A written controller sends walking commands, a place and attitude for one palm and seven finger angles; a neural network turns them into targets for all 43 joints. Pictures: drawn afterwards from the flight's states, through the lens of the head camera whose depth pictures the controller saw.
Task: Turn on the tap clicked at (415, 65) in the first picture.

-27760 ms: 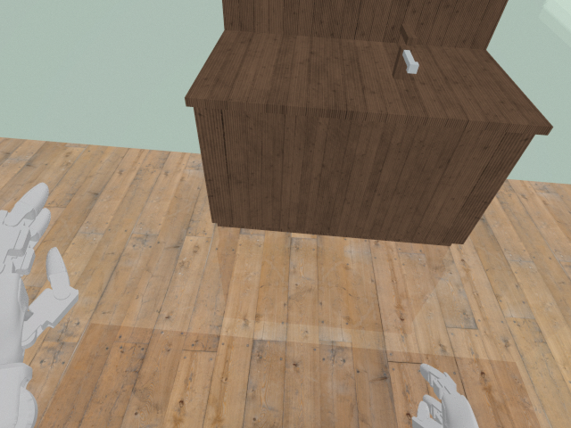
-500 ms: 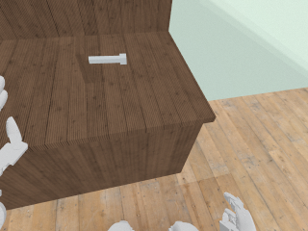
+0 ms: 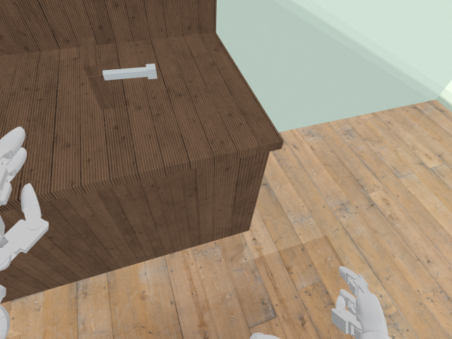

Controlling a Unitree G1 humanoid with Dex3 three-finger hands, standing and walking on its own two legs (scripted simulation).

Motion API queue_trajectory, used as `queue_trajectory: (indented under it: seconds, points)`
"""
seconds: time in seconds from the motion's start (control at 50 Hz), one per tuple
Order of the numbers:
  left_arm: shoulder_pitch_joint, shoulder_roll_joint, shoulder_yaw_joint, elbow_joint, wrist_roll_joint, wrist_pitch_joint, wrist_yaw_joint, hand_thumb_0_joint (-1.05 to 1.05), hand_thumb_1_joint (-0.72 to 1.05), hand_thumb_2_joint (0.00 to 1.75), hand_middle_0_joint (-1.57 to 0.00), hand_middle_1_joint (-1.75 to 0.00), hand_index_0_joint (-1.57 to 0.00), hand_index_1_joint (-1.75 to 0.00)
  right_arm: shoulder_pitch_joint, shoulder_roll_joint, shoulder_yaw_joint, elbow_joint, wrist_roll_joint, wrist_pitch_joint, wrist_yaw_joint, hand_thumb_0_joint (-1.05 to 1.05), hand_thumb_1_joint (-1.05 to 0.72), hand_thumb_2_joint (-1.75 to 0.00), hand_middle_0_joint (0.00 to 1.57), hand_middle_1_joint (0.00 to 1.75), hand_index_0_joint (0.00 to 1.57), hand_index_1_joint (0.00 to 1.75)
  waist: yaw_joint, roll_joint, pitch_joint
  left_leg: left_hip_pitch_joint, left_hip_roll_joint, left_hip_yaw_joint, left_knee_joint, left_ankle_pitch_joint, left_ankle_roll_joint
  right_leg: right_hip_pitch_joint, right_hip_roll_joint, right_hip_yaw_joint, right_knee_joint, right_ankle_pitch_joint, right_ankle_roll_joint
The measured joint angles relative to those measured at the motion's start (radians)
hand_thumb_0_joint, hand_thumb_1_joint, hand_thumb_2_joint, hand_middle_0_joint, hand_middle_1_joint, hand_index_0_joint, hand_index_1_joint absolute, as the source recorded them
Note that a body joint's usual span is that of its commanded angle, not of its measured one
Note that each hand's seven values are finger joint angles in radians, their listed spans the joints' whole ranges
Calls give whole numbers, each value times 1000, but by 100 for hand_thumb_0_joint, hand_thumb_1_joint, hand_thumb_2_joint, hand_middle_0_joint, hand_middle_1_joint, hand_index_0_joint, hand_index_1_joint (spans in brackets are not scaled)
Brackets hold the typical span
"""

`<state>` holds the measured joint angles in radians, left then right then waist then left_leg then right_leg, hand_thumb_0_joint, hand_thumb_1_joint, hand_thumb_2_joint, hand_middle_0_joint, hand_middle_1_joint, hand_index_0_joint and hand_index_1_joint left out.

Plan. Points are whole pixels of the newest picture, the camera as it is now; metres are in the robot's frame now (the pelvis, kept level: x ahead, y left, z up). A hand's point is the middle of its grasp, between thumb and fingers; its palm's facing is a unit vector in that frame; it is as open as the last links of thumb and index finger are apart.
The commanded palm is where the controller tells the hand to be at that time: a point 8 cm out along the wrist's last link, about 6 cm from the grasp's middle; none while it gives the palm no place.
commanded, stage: stop stepping back and stand still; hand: left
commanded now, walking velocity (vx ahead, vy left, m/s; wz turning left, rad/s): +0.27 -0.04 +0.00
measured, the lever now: (151, 71) +0.74 +0.24 +0.04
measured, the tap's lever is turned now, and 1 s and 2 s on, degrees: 85 85 85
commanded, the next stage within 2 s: stand and check the lever's angle in 0.72 s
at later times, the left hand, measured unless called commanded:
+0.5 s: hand (20, 297) +0.14 +0.22 +0.16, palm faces +0.46 -0.78 -0.42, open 7.4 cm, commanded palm +0.09 +0.26 +0.18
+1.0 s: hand (14, 275) +0.16 +0.24 +0.16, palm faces +0.46 -0.82 -0.35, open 7.4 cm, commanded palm +0.11 +0.28 +0.18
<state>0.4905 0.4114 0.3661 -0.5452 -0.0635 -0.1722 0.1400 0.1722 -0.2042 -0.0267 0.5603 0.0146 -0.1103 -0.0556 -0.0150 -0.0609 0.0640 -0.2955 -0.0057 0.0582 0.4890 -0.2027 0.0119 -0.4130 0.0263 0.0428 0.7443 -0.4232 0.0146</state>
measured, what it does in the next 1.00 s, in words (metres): steps on the spot: left foot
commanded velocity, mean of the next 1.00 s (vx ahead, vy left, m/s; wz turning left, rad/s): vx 0.07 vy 0.02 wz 0.00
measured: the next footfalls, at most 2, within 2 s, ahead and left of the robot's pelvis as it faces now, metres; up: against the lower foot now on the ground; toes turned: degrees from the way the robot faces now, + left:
left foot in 0.32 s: +0.01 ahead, +0.10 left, +0.00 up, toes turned +7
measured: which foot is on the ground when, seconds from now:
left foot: down 0.00-0.10, up 0.12-0.30, down 0.32-1.00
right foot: down 0.00-1.00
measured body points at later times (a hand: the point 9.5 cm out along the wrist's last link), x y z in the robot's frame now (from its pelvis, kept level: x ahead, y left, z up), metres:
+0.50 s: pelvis -0.05 -0.03 -0.01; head -0.07 -0.05 +0.44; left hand +0.11 +0.26 +0.19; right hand +0.09 -0.27 -0.11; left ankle -0.06 +0.11 -0.73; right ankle +0.01 -0.10 -0.74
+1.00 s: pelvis -0.03 -0.01 +0.01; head -0.03 -0.01 +0.46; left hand +0.13 +0.28 +0.18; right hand +0.16 -0.23 -0.07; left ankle -0.03 +0.10 -0.73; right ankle +0.01 -0.10 -0.73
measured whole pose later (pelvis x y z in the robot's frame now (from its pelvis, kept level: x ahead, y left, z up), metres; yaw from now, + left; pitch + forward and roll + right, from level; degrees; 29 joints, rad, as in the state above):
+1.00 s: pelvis -0.03 -0.01 +0.01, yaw +4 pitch -2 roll -1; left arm 0.46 0.33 0.30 -0.44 -0.05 -0.13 0.16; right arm 0.20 -0.21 0.01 0.61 0.01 -0.11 -0.06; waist 0.01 0.02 0.02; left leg -0.19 0.03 0.04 0.47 -0.25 0.01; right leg -0.21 0.05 -0.04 0.40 -0.17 -0.05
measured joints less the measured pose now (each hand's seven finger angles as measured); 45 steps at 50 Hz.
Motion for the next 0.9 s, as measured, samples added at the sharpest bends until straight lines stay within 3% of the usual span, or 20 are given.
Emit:
queue_trajectory:
  seconds: [0.06,0.1,0.14,0.2,0.24,0.28,0.32,0.36,0.4,0.44,0.48,0.52,0.58,0.66,0.7,0.72,0.78,0.9]
  points:
    - [29,-10,-1,-1,4,22,6,1,89,89,-21,-30,-21,-30,40,-5,14,-4,8,-10,6,1,-90,-90,20,30,20,30,-1,27,-14,-10,15,-12,25,0,-9,70,-4,-35,-124,51,-1]
    - [27,-22,-9,21,17,24,6,1,89,89,-21,-30,-21,-30,56,-10,19,9,6,0,3,1,-90,-90,20,30,20,30,-1,58,-15,-31,31,-30,88,-73,-8,98,9,-59,-186,186,-32]
    - [18,-38,-23,40,24,28,4,1,89,89,-21,-30,-21,-30,67,-11,19,43,1,15,3,1,-90,-90,20,30,20,30,6,67,-29,-74,23,-51,215,-185,-3,98,12,-71,-196,225,-64]
    - [5,-68,-41,65,22,37,5,1,89,89,-21,-30,-21,-30,75,-7,26,105,-4,36,0,1,-90,-90,20,30,20,30,16,45,-61,-104,-1,-44,393,-204,2,96,0,-60,-219,237,-80]
    - [-7,-75,-50,85,23,41,10,1,89,89,-21,-30,-21,-30,89,-3,31,121,-6,41,-6,1,-90,-90,20,30,20,30,8,29,-85,-66,-1,-22,354,-213,12,94,-13,-62,-238,249,-78]
    - [-18,-75,-57,95,23,45,16,1,89,89,-21,-30,-21,-30,105,-6,34,117,-7,37,-14,1,-90,-90,20,30,20,30,-4,24,-101,7,7,-8,220,-227,26,84,-20,-74,-238,247,-77]
    - [-23,-75,-62,88,19,43,21,1,89,89,-21,-30,-21,-30,113,-23,32,95,-10,24,-22,1,-90,-90,20,30,20,30,-19,53,-105,78,25,-34,51,-238,46,57,-5,-94,-202,204,-70]
    - [-26,-56,-49,85,17,44,22,1,89,89,-21,-30,-21,-30,103,-19,25,87,-8,18,-24,1,-90,-90,20,30,20,30,-25,48,-81,77,24,-32,45,-101,20,34,-2,-78,-115,110,-40]
    - [-6,-41,-30,100,19,45,20,1,89,89,-21,-30,-21,-30,110,-9,21,83,-4,11,-22,1,-90,-90,20,30,20,30,-29,47,-88,84,19,-26,53,-89,3,22,3,-65,-12,47,-18]
    - [6,-34,-22,121,22,46,16,1,89,89,-21,-30,-21,-30,125,-5,23,84,-2,0,-17,1,-90,-90,20,30,20,30,-33,62,-99,85,20,-37,59,-99,-7,70,2,-71,-66,50,-12]
    - [-4,-34,-19,133,26,42,11,1,89,89,-21,-30,-21,-30,127,-8,27,92,-4,-2,-12,1,-90,-90,20,30,20,30,-22,81,-92,61,30,-53,118,-141,-2,111,13,-84,-161,167,-44]
    - [-29,-57,-34,143,26,36,2,1,89,89,-21,-30,-21,-30,114,-12,22,119,-5,7,-4,1,-90,-90,20,30,20,30,-8,97,-78,10,27,-72,246,-199,11,120,23,-106,-172,202,-86]
    - [-35,-93,-58,138,22,26,-7,1,89,89,-21,-30,-21,-30,99,-14,22,141,-5,17,5,1,-90,-90,20,30,20,30,13,84,-71,-43,8,-57,364,-190,12,146,17,-107,-233,223,-99]
    - [-8,-91,-64,113,20,17,2,1,89,89,-21,-30,-21,-30,87,-10,32,109,-9,14,-6,1,-90,-90,20,30,20,30,18,50,-68,15,9,-11,161,-153,23,165,4,-97,-291,256,-93]
    - [-4,-86,-65,97,17,16,9,1,89,89,-21,-30,-21,-30,81,-22,33,79,-12,5,-14,1,-90,-90,20,30,20,30,18,67,-66,70,26,-29,18,-143,35,158,20,-105,-286,254,-87]
    - [-12,-82,-65,95,15,16,12,1,89,89,-21,-30,-21,-30,71,-24,29,72,-12,2,-17,1,-90,-90,20,30,20,30,18,73,-58,74,32,-34,-6,-73,26,156,24,-109,-277,249,-83]
    - [-30,-73,-59,108,17,23,17,1,89,89,-21,-30,-21,-30,46,-22,27,66,-5,5,-20,1,-90,-90,20,30,20,30,31,68,-47,81,33,-21,0,-20,-2,168,24,-95,-279,241,-65]
    - [-40,-81,-55,123,22,33,20,1,89,89,-20,-30,-21,-30,30,-14,36,50,-7,-5,-14,1,-90,-90,20,30,20,30,28,81,-54,90,34,-20,-13,-34,-10,190,28,-90,-322,256,-72]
